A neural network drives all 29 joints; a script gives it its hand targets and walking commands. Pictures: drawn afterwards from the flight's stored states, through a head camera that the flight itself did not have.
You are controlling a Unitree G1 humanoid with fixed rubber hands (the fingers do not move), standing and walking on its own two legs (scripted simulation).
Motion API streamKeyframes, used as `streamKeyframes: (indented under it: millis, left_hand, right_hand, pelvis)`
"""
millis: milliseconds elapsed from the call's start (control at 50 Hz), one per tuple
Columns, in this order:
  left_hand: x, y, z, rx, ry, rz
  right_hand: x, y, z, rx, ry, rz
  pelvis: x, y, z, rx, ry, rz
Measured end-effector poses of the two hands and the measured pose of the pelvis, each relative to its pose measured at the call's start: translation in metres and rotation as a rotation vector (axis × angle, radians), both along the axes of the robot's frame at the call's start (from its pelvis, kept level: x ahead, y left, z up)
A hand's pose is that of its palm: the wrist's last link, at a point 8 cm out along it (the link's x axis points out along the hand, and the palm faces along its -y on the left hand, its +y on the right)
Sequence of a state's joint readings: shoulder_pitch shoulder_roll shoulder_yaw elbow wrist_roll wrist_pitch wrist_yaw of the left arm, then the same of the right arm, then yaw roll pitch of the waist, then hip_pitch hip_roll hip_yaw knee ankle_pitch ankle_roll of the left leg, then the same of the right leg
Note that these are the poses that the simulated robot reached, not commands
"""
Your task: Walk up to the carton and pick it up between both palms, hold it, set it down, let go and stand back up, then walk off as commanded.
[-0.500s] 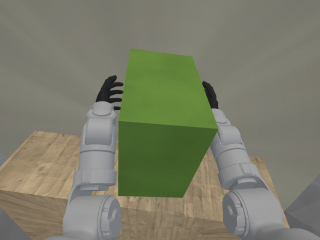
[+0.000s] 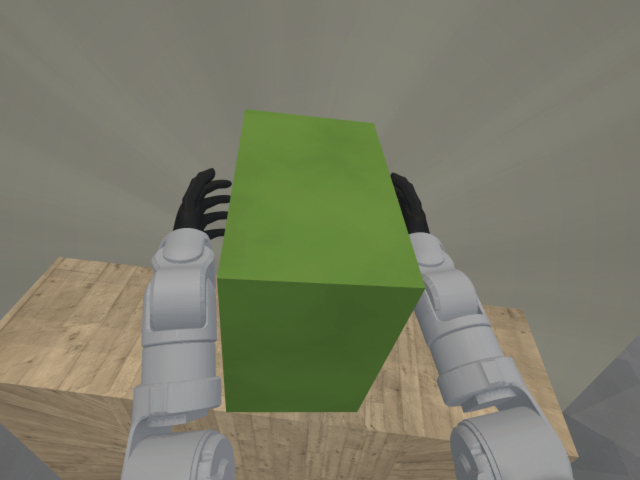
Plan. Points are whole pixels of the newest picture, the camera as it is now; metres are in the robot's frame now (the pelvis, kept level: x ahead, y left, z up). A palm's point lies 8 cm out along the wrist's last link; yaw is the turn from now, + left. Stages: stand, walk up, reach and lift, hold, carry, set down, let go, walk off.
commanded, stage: hold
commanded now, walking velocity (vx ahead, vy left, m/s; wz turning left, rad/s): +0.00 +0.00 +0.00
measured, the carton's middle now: (302, 263) +0.35 +0.02 +0.13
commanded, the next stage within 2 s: none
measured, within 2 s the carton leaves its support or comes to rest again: neither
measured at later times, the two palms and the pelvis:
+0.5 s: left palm (207, 222) +0.37 +0.14 +0.19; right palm (415, 230) +0.37 -0.12 +0.17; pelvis +0.00 +0.00 +0.00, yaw +0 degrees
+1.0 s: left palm (190, 227) +0.33 +0.15 +0.20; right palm (415, 231) +0.35 -0.11 +0.19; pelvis -0.01 +0.00 +0.00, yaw +0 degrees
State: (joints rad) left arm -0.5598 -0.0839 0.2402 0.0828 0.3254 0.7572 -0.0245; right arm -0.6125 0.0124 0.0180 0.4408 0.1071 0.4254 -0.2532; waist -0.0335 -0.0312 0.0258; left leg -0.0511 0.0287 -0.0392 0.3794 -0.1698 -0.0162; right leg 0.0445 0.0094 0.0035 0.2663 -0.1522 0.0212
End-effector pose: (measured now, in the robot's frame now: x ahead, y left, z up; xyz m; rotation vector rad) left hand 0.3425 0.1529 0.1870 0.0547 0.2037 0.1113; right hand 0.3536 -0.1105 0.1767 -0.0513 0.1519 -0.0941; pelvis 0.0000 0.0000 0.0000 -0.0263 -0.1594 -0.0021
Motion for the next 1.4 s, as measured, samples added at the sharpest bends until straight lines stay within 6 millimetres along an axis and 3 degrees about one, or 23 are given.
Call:
streamKeyframes:
  millis: [140,260,480,660,880,1020,1120,1300,1400]
  left_hand:
    - [-0.008,-0.003,0.019,-0.002,-0.073,0.001]
    - [-0.003,-0.011,0.041,0.039,-0.109,0.015]
    - [0.022,-0.013,-0.001,0.05,0.024,-0.012]
    - [0.017,-0.007,0.03,-0.013,-0.132,0.008]
    - [-0.003,0.002,-0.001,0.01,-0.003,0.012]
    - [-0.009,-0.003,0.023,0.002,-0.09,0.017]
    - [-0.003,-0.01,0.036,0.04,-0.1,0.021]
    - [0.018,-0.012,0.002,0.063,0.02,0.004]
    - [0.022,-0.009,0.005,0.011,-0.032,0.004]
  right_hand:
    - [-0.009,-0.002,0.014,0.022,-0.072,-0.009]
    - [-0.002,-0.009,0.028,0.09,-0.104,-0.008]
    - [0.017,-0.012,-0.007,0.05,0.019,-0.015]
    - [0.016,-0.006,0.027,0.005,-0.136,-0.005]
    - [-0.002,0.002,-0.001,-0.005,-0.013,0.016]
    - [-0.008,-0.002,0.016,0.03,-0.097,0.004]
    - [-0.002,-0.008,0.022,0.089,-0.104,0.0]
    - [0.015,-0.011,-0.007,0.08,0.01,-0.006]
    - [0.019,-0.008,0.001,0.0,-0.046,0.0]
  pelvis:
    - [-0.01,0.0,-0.001,-0.001,-0.014,0.0]
    - [-0.014,-0.001,-0.001,0.001,-0.019,0.0]
    - [0.002,-0.003,0.0,0.004,0.004,0.001]
    - [0.011,-0.004,0.0,0.005,0.014,0.001]
    - [-0.002,-0.002,0.0,0.002,-0.015,0.002]
    - [-0.011,-0.001,-0.001,0.002,-0.027,0.002]
    - [-0.013,-0.002,-0.001,0.002,-0.029,0.002]
    - [-0.001,-0.003,0.0,0.005,-0.011,0.002]
    - [0.008,-0.004,0.0,0.006,0.001,0.002]
